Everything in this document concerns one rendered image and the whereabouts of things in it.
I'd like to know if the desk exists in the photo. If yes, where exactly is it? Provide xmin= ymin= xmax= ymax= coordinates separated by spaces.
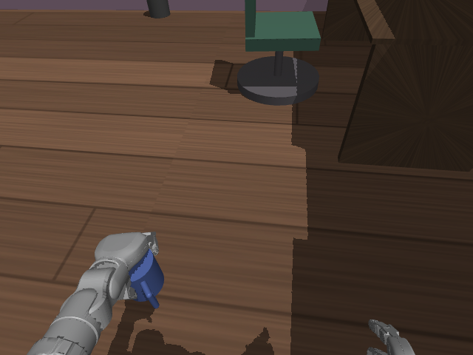
xmin=321 ymin=0 xmax=473 ymax=172

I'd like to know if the office chair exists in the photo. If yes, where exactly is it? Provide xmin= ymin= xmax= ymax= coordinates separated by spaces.
xmin=237 ymin=0 xmax=321 ymax=106

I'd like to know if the right robot hand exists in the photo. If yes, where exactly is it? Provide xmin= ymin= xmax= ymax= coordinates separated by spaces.
xmin=367 ymin=319 xmax=415 ymax=355

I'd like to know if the left robot hand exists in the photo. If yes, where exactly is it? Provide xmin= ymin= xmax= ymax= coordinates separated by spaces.
xmin=95 ymin=231 xmax=159 ymax=300

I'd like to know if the left robot arm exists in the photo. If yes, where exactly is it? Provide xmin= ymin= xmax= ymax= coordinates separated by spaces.
xmin=27 ymin=257 xmax=129 ymax=355

